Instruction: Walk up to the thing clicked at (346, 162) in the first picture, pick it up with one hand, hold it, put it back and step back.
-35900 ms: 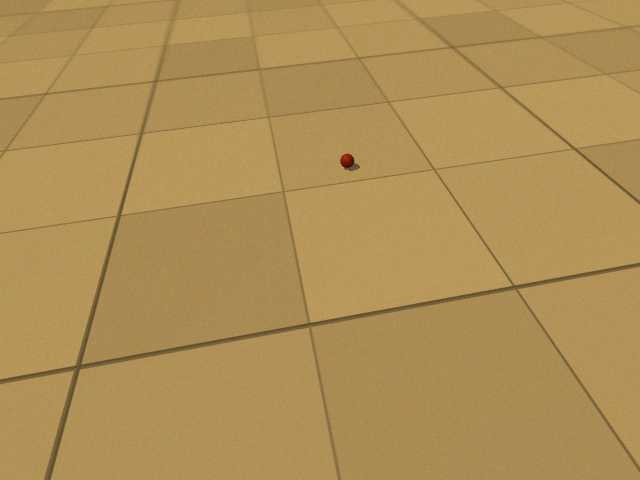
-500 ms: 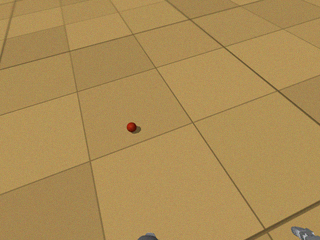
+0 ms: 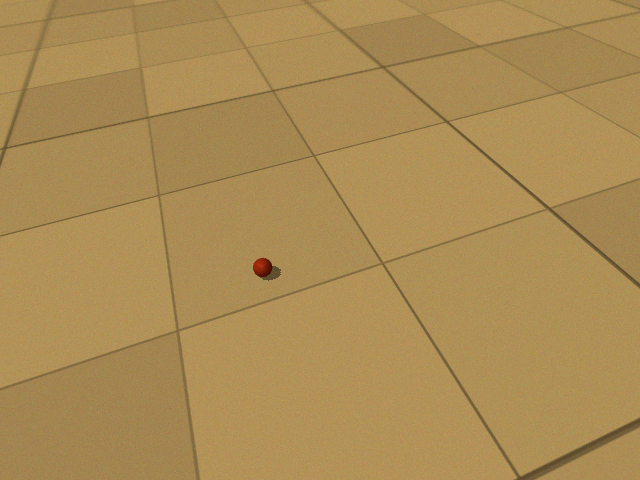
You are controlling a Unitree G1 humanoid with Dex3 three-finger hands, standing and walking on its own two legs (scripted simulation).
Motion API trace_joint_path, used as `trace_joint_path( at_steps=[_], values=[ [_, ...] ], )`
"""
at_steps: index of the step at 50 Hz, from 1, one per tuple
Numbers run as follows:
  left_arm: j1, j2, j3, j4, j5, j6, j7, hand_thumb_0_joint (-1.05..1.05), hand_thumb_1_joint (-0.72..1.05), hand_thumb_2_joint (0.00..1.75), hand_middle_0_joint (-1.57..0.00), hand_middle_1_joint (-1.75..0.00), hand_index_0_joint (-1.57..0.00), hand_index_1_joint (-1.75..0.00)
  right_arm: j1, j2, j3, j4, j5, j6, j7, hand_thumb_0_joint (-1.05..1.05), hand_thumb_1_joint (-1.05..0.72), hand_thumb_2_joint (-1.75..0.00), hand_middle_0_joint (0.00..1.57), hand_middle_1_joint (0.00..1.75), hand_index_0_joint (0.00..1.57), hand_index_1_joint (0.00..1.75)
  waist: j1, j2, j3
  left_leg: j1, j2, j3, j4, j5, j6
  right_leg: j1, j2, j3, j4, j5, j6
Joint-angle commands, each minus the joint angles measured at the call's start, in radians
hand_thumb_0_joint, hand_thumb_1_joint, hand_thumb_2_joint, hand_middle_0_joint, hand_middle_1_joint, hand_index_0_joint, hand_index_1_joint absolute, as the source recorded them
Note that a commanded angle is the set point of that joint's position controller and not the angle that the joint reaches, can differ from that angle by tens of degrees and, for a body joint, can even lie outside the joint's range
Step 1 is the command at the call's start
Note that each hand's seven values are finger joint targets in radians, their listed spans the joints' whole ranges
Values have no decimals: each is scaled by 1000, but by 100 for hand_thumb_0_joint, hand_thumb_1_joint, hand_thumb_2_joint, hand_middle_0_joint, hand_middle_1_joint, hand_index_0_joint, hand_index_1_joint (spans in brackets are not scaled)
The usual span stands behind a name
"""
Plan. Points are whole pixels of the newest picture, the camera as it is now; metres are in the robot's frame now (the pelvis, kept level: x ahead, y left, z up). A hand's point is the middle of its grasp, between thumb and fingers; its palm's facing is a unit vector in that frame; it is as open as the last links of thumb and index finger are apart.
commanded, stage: step back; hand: left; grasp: from above
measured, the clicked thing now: (262, 267) +1.05 +0.30 -0.73
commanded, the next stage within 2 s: stand in 0.58 s
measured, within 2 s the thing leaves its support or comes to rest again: neither
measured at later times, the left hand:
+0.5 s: hand out of the picture +0.11 +0.28 -0.15, palm faces +0.06 -0.94 -0.35, open 7.4 cm
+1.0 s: hand out of the picture +0.11 +0.27 -0.14, palm faces +0.00 -0.94 -0.33, open 7.3 cm
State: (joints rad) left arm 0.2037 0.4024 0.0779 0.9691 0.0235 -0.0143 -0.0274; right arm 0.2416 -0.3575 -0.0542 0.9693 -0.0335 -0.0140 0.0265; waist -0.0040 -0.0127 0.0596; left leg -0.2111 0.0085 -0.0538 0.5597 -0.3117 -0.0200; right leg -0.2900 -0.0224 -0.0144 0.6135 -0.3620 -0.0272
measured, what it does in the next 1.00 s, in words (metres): steps on the spot: left foot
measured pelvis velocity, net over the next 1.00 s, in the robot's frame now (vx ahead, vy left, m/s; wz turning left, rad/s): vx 0.04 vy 0.02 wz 0.02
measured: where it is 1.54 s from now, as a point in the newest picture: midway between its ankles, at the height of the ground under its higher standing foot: outside the picture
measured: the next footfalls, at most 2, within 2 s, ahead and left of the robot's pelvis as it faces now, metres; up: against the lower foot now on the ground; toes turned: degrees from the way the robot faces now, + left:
left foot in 0.30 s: +0.10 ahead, +0.14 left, +0.00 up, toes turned +2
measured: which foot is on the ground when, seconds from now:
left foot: down 0.00-0.04, up 0.06-0.28, down 0.30-1.00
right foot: down 0.00-1.00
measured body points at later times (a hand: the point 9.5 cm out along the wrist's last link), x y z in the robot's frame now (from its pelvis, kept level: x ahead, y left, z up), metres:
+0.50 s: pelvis +0.04 +0.01 +0.00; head +0.06 +0.03 +0.45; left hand +0.11 +0.33 -0.13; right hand +0.15 -0.27 -0.12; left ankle +0.06 +0.14 -0.73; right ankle +0.04 -0.12 -0.73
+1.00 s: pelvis +0.04 +0.02 +0.02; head +0.04 +0.02 +0.47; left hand +0.11 +0.32 -0.11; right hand +0.15 -0.28 -0.11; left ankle +0.06 +0.14 -0.73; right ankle +0.04 -0.12 -0.73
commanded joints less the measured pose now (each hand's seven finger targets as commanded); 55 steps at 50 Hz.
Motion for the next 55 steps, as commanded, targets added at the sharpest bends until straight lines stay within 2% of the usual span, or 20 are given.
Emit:
trace_joint_path(
  at_steps=[1,2,3,4,6,7,12,14,15,16,17,18,19,21,23,29,32,41,51,55],
  values=[
    [105,218,66,-18,23,-49,45,0,90,90,-20,-30,-20,-30,-84,-127,-14,-104,26,-7,-27,0,-90,-90,20,30,20,30,78,-79,-102,-299,-18,-24,221,-22,55,350,-141,244,-302,84,-43],
    [69,290,78,-40,26,-51,49,0,90,90,-20,-30,-20,-30,-85,-120,-9,-109,23,-2,-37,0,-90,-90,20,30,20,30,82,-145,-72,-385,-85,-46,308,-263,30,284,-328,487,-378,-62,-127],
    [-18,311,79,-66,24,-47,44,0,90,90,-20,-30,-20,-30,-50,-193,-33,-80,15,3,-47,0,-90,-90,20,30,20,30,56,-90,-24,-294,-11,-89,375,-290,25,110,-410,545,-379,-171,-208],
    [-75,294,74,-83,21,-46,42,0,90,90,-20,-30,-20,-30,-26,-221,-42,-59,16,-1,-45,0,-90,-90,20,30,20,30,26,-99,21,-247,20,-81,382,-270,27,25,-408,524,-373,-135,-240],
    [-91,220,49,-83,9,-55,43,0,90,90,-20,-30,-20,-30,-20,-201,-35,-31,20,-5,-36,0,-90,-90,20,30,20,30,11,-64,25,-236,21,-82,309,-184,27,69,-271,296,-317,63,-163],
    [-70,211,43,-68,6,-57,44,0,90,90,-20,-30,-20,-30,-22,-186,-31,-25,18,-5,-34,0,-90,-90,20,30,20,30,21,-93,5,-235,5,-76,296,-151,30,96,-233,239,-292,162,-135],
    [-90,216,39,-60,-1,-46,44,0,90,90,-20,-30,-20,-30,-31,-163,-22,-11,14,-7,-30,0,-90,-90,20,30,20,30,20,-152,-48,-98,-1,64,58,-56,14,102,-213,120,-177,500,-117],
    [-103,211,31,-60,-12,-32,45,0,90,90,-20,-30,-20,-30,-20,-159,-27,10,8,-12,-36,0,-90,-90,20,30,20,30,-1,-134,-74,3,-14,94,-106,128,20,85,-189,82,-82,570,-82],
    [-100,189,21,-64,-15,-28,46,0,90,90,-20,-30,-20,-30,-25,-174,-33,17,6,-13,-39,0,-90,-90,20,30,20,30,-2,-98,-93,61,9,48,-117,253,36,58,-164,67,-44,552,-48],
    [-90,160,10,-73,-20,-24,45,0,90,90,-20,-30,-20,-30,-31,-213,-42,13,1,-17,-45,0,-90,-90,20,30,20,30,1,-21,-139,115,102,-55,-116,402,69,23,-122,45,3,469,-17],
    [-85,136,4,-67,-31,-18,45,0,90,90,-20,-30,-20,-30,-77,-252,-44,1,3,-20,-47,0,-90,-90,20,30,20,30,19,77,-163,77,209,-183,-146,403,126,26,-45,5,42,274,16],
    [-80,152,8,-42,-37,-8,48,0,90,90,-20,-30,-20,-30,-138,-280,-42,-8,16,-17,-43,0,-90,-90,20,30,20,30,35,107,-150,-25,245,-199,-140,313,195,94,-9,-8,29,46,13],
    [-84,153,3,-26,-28,-8,49,0,90,90,-20,-30,-20,-30,-180,-271,-38,-6,14,-11,-40,0,-90,-90,20,30,20,30,38,129,-115,-96,243,-188,-150,252,189,146,-15,2,-28,-13,6],
    [-62,164,2,3,-15,-20,48,0,90,90,-20,-30,-20,-30,-222,-221,-20,-1,17,-5,-37,0,-90,-90,20,30,20,30,53,105,-118,-87,168,-94,-109,241,106,181,-63,35,-139,142,-4],
    [-91,202,12,10,-17,-27,46,0,90,90,-20,-30,-20,-30,-201,-198,-12,15,20,-5,-39,0,-90,-90,20,30,20,30,24,71,-112,-66,104,-42,-81,240,59,167,-111,95,-162,269,-20],
    [-117,136,-30,59,-25,-25,38,0,90,90,-20,-30,-20,-30,-208,-202,-1,56,25,-17,-29,0,-90,-90,20,30,20,30,12,58,-142,66,136,-72,-167,353,63,177,-95,62,-213,311,5],
    [-133,148,-32,75,-20,-23,32,0,90,90,-20,-30,-20,-30,-222,-200,1,73,25,-25,-27,0,-90,-90,20,30,20,30,8,55,-107,85,136,-67,-204,323,51,157,-89,59,-250,261,16],
    [-152,164,-38,100,-16,-32,32,0,90,90,-20,-30,-20,-30,-246,-192,2,86,25,-27,-23,0,-90,-90,20,30,20,30,9,9,-116,139,127,-34,-243,355,40,185,-116,66,-315,319,20],
    [-146,168,-40,113,-14,-26,30,0,90,90,-20,-30,-20,-30,-231,-195,6,108,24,-21,-22,0,-90,-90,20,30,20,30,7,15,-58,97,117,-30,-295,180,27,157,-113,74,-361,174,20],
    [-136,164,-41,114,-13,-27,29,0,90,90,-20,-30,-20,-30,-227,-198,8,111,25,-20,-21,0,-90,-90,20,30,20,30,10,23,-62,89,117,-31,-295,175,28,163,-114,75,-364,187,21]
  ],
)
